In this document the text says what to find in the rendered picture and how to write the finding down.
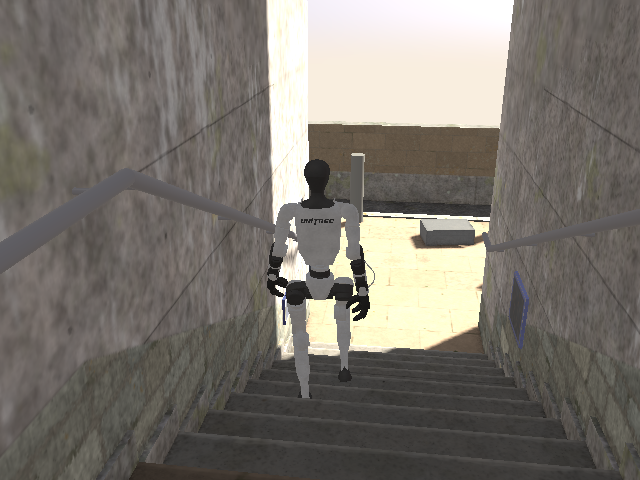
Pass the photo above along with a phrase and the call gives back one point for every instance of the stairs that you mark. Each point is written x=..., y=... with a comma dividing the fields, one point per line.
x=406, y=414

